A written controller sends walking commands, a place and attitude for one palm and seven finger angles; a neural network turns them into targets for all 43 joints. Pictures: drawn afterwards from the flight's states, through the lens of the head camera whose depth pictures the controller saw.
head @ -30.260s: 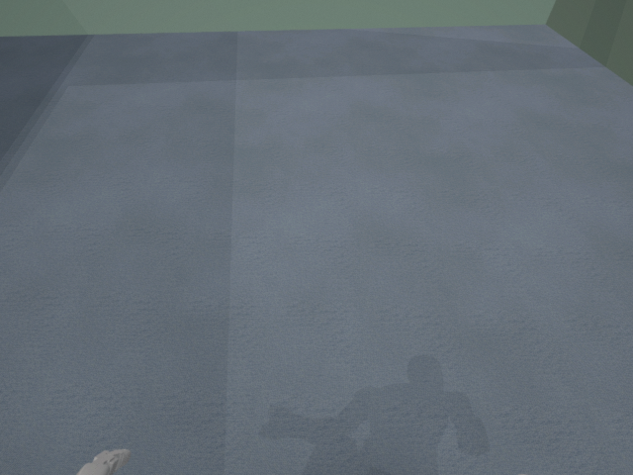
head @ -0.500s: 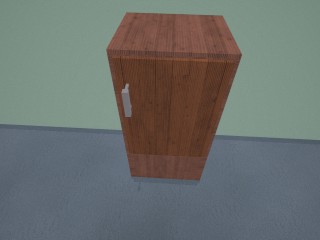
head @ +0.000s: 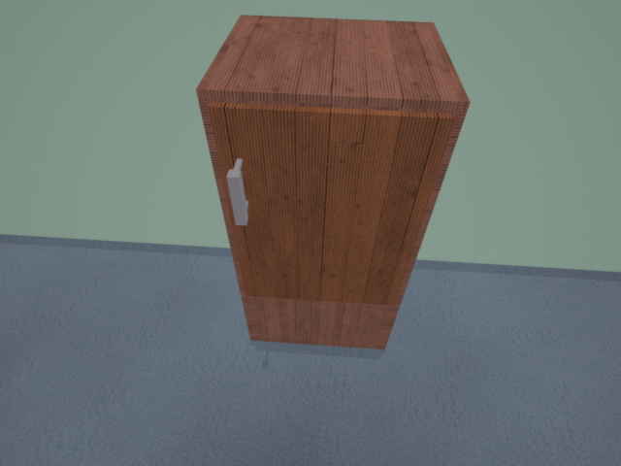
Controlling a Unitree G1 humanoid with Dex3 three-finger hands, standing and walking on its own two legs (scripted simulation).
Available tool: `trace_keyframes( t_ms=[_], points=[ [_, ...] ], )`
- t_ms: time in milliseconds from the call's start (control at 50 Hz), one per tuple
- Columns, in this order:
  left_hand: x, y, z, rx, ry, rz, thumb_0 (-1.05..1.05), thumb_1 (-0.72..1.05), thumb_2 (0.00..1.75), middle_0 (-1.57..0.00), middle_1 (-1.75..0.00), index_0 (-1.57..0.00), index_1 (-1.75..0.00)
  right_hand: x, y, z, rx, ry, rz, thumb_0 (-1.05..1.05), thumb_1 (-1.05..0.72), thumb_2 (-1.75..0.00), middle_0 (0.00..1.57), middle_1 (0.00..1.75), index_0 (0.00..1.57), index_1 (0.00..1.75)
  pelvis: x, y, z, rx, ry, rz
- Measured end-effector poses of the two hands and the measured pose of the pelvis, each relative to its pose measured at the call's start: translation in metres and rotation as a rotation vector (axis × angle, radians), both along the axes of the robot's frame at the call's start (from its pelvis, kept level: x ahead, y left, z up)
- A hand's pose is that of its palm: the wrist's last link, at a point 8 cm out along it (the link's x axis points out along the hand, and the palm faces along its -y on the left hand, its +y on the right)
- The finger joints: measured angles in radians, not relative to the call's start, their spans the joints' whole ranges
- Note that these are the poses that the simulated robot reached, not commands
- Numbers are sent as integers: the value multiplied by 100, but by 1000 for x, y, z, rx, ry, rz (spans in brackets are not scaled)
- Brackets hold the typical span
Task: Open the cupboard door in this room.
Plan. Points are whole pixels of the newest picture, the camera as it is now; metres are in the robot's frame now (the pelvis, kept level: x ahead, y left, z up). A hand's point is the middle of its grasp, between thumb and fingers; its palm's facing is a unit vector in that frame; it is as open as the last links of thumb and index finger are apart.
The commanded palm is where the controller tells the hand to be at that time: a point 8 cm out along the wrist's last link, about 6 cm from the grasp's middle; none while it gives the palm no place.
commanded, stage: shuffle to correct the standing spot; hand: left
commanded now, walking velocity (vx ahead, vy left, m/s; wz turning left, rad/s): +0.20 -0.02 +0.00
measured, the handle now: (240, 192) +0.61 +0.18 -0.02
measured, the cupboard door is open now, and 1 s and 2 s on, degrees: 0 0 0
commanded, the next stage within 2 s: come to a stop and stand still in 0.18 s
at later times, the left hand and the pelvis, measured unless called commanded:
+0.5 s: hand (217, 456) +0.18 +0.15 -0.16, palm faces +0.05 -0.97 -0.25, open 7.3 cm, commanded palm none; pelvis +0.10 -0.04 -0.01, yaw +2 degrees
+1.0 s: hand out of the picture +0.05 +0.17 -0.17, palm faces +0.12 -0.98 -0.17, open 7.3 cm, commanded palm none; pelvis +0.05 -0.01 +0.01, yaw +2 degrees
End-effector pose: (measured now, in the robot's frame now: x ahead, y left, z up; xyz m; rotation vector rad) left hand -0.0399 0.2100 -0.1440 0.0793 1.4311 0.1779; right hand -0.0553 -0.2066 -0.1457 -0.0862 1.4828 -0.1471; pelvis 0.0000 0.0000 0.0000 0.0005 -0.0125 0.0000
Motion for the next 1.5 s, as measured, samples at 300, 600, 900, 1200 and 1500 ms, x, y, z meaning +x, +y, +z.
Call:
trace_keyframes(
  t_ms=[300, 600, 900, 1200, 1500],
  points=[
    [93, 5, 4, -4, 0, -67, 3, 95, 90, -20, -29, -20, -30, 53, 14, 17, -7, -34, -30, 0, -91, -90, 20, 30, 20, 29, 60, -3, 10, -8, 28, -4],
    [208, -27, 18, 91, -270, -58, 0, 93, 90, -20, -29, -20, -30, 122, -57, -5, -25, -4, -4, 1, -91, -90, 20, 30, 20, 29, 86, -43, 1, 38, -7, 44],
    [122, 13, 1, 42, -173, 12, 0, 92, 90, -20, -29, -20, -30, 149, -36, 25, -91, -251, 92, 0, -91, -90, 20, 29, 20, 29, 47, -16, 4, 4, -2, 39],
    [56, -35, 8, 7, 37, -35, 1, 91, 90, -19, -29, -20, -30, 59, -24, 6, 20, -25, -12, 1, -91, -90, 20, 30, 20, 30, 44, -35, 8, 36, 41, 3],
    [99, -52, 13, 76, -70, -68, 2, 94, 90, -20, -29, -20, -30, 98, -55, -7, 29, -90, 12, 1, -92, -90, 20, 30, 20, 29, 62, -62, 4, 11, 9, 4]
  ],
)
